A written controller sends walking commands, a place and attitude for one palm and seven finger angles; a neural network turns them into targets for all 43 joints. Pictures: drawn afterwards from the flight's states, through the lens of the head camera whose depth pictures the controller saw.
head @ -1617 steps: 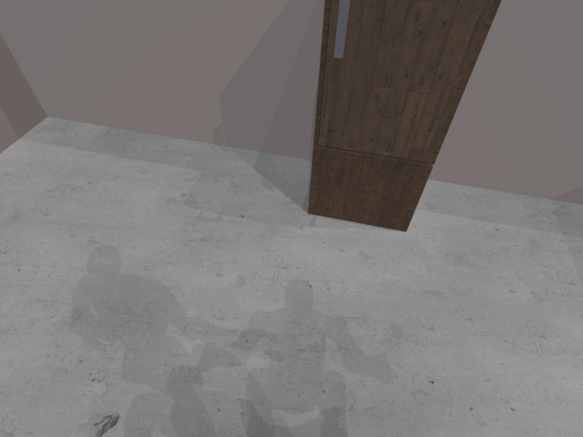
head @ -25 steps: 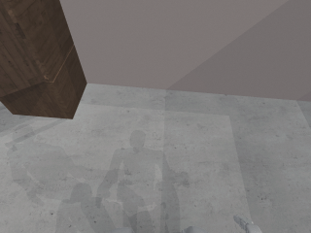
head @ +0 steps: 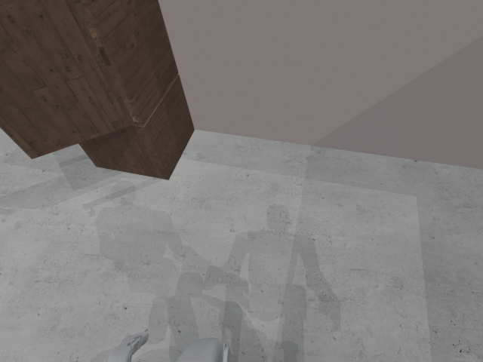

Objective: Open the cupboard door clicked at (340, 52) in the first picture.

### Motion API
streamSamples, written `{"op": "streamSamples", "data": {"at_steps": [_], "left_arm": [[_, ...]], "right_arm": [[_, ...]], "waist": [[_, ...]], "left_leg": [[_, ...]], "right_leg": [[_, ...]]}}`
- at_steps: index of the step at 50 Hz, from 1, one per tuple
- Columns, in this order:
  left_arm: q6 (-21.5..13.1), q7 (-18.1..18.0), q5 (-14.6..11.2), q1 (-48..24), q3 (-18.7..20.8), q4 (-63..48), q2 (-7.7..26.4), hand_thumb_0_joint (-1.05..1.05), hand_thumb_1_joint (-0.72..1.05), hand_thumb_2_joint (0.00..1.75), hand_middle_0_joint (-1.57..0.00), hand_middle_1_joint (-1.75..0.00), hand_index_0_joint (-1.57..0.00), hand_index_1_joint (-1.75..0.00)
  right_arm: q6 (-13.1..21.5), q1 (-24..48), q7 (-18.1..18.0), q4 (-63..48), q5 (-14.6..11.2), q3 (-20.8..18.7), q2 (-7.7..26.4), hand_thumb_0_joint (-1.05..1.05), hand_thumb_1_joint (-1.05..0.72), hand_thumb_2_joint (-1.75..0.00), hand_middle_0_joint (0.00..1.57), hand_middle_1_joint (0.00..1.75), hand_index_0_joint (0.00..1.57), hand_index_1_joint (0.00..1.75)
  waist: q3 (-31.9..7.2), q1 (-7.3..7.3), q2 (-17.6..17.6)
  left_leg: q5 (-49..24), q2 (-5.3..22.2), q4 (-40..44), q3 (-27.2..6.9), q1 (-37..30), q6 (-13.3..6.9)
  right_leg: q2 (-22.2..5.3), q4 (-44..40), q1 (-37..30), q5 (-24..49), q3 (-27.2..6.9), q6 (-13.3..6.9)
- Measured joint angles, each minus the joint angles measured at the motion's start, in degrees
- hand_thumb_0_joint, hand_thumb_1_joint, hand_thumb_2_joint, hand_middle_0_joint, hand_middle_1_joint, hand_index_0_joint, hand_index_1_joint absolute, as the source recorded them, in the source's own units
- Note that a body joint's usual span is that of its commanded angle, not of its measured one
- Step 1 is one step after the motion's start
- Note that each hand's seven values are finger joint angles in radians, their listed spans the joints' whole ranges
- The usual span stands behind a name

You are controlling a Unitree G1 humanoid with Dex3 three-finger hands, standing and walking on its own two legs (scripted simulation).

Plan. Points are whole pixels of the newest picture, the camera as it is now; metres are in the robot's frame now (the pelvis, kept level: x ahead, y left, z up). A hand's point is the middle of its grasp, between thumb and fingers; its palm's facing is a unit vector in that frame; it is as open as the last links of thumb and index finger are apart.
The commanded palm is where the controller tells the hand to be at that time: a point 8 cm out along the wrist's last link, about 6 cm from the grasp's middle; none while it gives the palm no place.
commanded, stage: turn to face it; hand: left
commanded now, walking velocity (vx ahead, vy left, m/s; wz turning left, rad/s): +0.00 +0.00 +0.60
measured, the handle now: out of the picture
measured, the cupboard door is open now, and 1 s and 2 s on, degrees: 39 39 39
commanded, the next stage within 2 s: take the last steps up to it in 0.46 s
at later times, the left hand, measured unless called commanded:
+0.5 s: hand out of the picture -0.04 +0.25 -0.18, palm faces +0.33 -0.91 -0.24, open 7.4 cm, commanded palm none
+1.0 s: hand out of the picture -0.01 +0.20 -0.15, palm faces +0.45 -0.86 -0.25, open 7.3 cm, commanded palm none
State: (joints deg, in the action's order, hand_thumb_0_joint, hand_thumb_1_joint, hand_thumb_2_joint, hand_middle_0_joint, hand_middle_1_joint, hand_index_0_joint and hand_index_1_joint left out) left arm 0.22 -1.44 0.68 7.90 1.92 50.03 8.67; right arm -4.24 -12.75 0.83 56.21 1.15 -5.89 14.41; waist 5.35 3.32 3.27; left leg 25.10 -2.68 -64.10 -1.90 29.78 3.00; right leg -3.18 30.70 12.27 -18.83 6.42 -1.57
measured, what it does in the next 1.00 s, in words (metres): steps on the spot, turning left: left foot, then right foot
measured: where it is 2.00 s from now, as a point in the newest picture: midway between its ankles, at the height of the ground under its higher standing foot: (192, 335)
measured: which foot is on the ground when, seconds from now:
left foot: up 0.00-0.32, down 0.34-0.80, up 0.82-1.00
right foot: down 0.00-0.34, up 0.36-0.78, down 0.80-1.00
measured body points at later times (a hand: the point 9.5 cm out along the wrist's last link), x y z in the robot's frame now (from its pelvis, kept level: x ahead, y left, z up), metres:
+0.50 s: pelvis +0.00 +0.04 -0.01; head +0.03 +0.07 +0.44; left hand -0.05 +0.30 -0.16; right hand +0.20 -0.16 -0.13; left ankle -0.02 +0.13 -0.74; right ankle -0.01 -0.11 -0.66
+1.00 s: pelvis +0.05 +0.03 +0.01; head +0.08 +0.00 +0.46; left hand -0.04 +0.24 -0.13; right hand +0.15 -0.20 -0.16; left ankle +0.01 +0.19 -0.63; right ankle +0.03 -0.08 -0.74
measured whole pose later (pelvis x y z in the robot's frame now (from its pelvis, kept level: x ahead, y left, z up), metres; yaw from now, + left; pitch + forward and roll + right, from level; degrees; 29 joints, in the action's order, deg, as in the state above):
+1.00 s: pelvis +0.05 +0.03 +0.01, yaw +24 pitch -1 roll +3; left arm -3.3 -0.7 0.8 19.5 2.8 59.1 7.3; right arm -2.8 -16.1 1.7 60.8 1.7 -4.8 13.4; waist 2.2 1.0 1.8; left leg 11.5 1.3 -66.3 -0.8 33.4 2.0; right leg -4.8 22.2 3.5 -18.0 9.7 -0.6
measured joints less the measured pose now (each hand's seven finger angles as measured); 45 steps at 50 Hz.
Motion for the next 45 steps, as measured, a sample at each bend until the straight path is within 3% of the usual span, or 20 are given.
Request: {"op": "streamSamples", "data": {"at_steps": [3, 7, 14, 17, 18, 20, 24, 28, 33, 37, 40, 42, 45], "left_arm": [[-0.1, 0.0, -0.1, 1.5, -0.2, 0.7, -0.5, 0.01, 0.91, 0.9, -0.2, -0.3, -0.2, -0.3], [-0.7, -0.3, 0.0, 3.2, 0.4, 1.1, 0.0, 0.0, 0.92, 0.9, -0.2, -0.3, -0.21, -0.3], [-0.5, 0.2, 0.9, 6.5, 1.3, 2.8, 2.3, 0.0, 0.92, 0.9, -0.2, -0.3, -0.21, -0.3], [-0.2, 0.5, 0.6, 8.5, 1.8, 4.1, 3.7, 0.0, 0.91, 0.9, -0.2, -0.3, -0.2, -0.3], [0.3, 0.7, 0.3, 8.7, 2.0, 4.6, 4.3, 0.01, 0.91, 0.9, -0.2, -0.3, -0.2, -0.3], [1.9, 0.3, 0.0, 8.3, 2.2, 5.6, 5.4, 0.01, 0.91, 0.9, -0.2, -0.3, -0.2, -0.3], [3.2, 0.4, 0.2, 7.0, 2.4, 6.7, 5.1, 0.01, 0.91, 0.9, -0.19, -0.3, -0.2, -0.3], [2.6, 0.8, 0.3, 5.5, 2.3, 6.1, 4.4, 0.01, 0.91, 0.9, -0.19, -0.3, -0.2, -0.3], [2.2, 1.0, 0.4, 4.3, 2.0, 5.6, 3.1, 0.01, 0.91, 0.9, -0.19, -0.3, -0.2, -0.3], [1.8, 1.8, 0.6, 3.9, 1.6, 5.3, 1.6, 0.01, 0.91, 0.9, -0.19, -0.3, -0.2, -0.3], [0.2, 2.3, 0.7, 4.3, 1.4, 4.7, 0.7, 0.01, 0.91, 0.9, -0.19, -0.3, -0.2, -0.3], [-1.1, 2.0, 1.0, 4.5, 1.2, 4.8, -0.4, 0.01, 0.91, 0.9, -0.2, -0.3, -0.2, -0.3], [-2.1, 1.0, 0.6, 7.1, 1.3, 5.6, -1.4, 0.0, 0.92, 0.9, -0.2, -0.3, -0.2, -0.3]], "right_arm": [[-0.3, 0.5, 0.4, 0.1, -0.1, 0.1, 0.3, 0.01, -0.9, -0.9, 0.2, 0.3, 0.2, 0.3], [-0.7, 1.8, 0.5, 0.5, -0.1, 0.3, 0.3, 0.01, -0.91, -0.9, 0.2, 0.3, 0.2, 0.3], [-0.1, 6.5, 0.5, -0.6, -0.3, 1.2, 0.0, 0.01, -0.91, -0.9, 0.19, 0.3, 0.2, 0.3], [1.3, 8.0, 0.6, -2.2, -0.2, 1.8, -0.3, 0.01, -0.91, -0.9, 0.19, 0.3, 0.2, 0.3], [2.1, 8.5, 0.5, -2.6, -0.1, 1.8, -0.6, 0.01, -0.91, -0.9, 0.2, 0.3, 0.2, 0.3], [3.0, 9.2, 0.2, -3.2, -0.1, 2.4, -1.4, 0.01, -0.91, -0.9, 0.2, 0.3, 0.2, 0.3], [3.3, 8.3, -1.1, -3.5, 0.1, 3.4, -2.3, 0.01, -0.9, -0.9, 0.2, 0.3, 0.2, 0.3], [3.7, 6.8, -1.6, -2.7, 0.0, 4.2, -3.5, 0.01, -0.9, -0.9, 0.2, 0.3, 0.21, 0.3], [4.0, 3.6, -1.6, -1.4, 0.0, 4.1, -4.8, 0.0, -0.91, -0.9, 0.2, 0.3, 0.21, 0.3], [3.7, 0.8, -1.2, -0.3, 0.5, 3.4, -3.7, 0.0, -0.92, -0.9, 0.2, 0.3, 0.21, 0.3], [3.1, -1.8, -0.9, 0.8, 0.3, 2.8, -2.8, 0.0, -0.91, -0.9, 0.2, 0.3, 0.21, 0.3], [2.4, -3.1, -0.7, 2.3, 0.1, 2.2, -1.9, 0.0, -0.91, -0.9, 0.2, 0.3, 0.21, 0.3], [1.1, -4.1, 0.1, 4.2, 0.7, 1.5, -1.2, 0.01, -0.91, -0.9, 0.2, 0.3, 0.2, 0.3]], "waist": [[0.0, 0.27, -0.8], [0.2, -0.73, -2.0], [1.0, -3.64, -4.0], [0.7, -4.37, -4.8], [0.6, -4.31, -5.4], [1.1, -4.91, -6.6], [-0.1, -5.24, -5.5], [-0.9, -5.19, -4.7], [-2.0, -4.39, -3.8], [-2.8, -3.07, -2.4], [-3.5, -2.65, -1.8], [-3.2, -2.74, -0.4], [-3.6, -3.2, -0.4]], "left_leg": [[-3.0, 2.2, -4.1, 1.3, 1.0, 1.0], [-3.1, 4.3, -0.1, 2.0, -0.6, 1.5], [-0.1, 4.6, 17.1, 5.9, -7.5, 0.0], [-7.9, 3.7, 28.9, 7.7, -12.9, -1.6], [-9.4, 3.1, 29.1, 7.8, -12.6, -2.8], [-7.1, 2.2, 27.0, 7.8, -12.0, -5.1], [-7.5, 2.1, 30.4, 6.8, -13.7, -6.0], [-10.6, 1.5, 35.7, 6.0, -15.6, -6.5], [-12.2, 1.1, 38.3, 5.0, -16.4, -6.2], [-11.6, 0.9, 37.3, 4.3, -15.8, -5.7], [-9.0, 0.3, 33.0, 3.8, -14.0, -5.1], [-1.0, 0.2, 23.0, 2.4, -10.5, -4.4], [-2.8, 0.5, 6.2, 2.1, -3.9, -3.2]], "right_leg": [[-1.2, -2.1, -2.1, 0.5, 2.7, 0.1], [-2.6, -2.7, -3.6, 0.0, 6.1, 0.2], [-5.6, 1.4, -3.3, -2.8, 10.7, 1.8], [-7.1, 6.5, -1.6, -5.4, 11.8, 3.3], [-7.6, 10.7, 0.3, -6.6, 10.3, 4.0], [-6.4, 20.9, 4.8, -12.2, 3.8, 4.7], [-3.5, 31.8, 10.9, -10.4, -2.4, 5.6], [-2.9, 33.5, 14.0, -4.6, -5.2, 6.3], [-2.4, 27.2, 12.7, -3.9, -5.0, 6.5], [-1.2, 16.3, 8.3, -6.3, -3.2, 5.7], [0.0, 3.6, 2.3, -3.4, -1.5, 4.5], [0.2, 3.7, 1.2, -1.8, 0.1, 1.4], [-0.6, 0.9, -2.3, -2.1, 1.5, 0.1]]}}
